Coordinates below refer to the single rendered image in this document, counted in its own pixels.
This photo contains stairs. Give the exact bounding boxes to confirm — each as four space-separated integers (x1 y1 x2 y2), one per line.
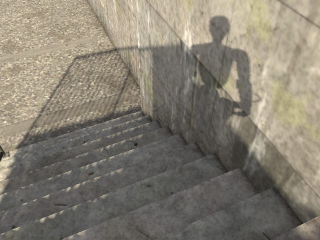
0 111 320 240

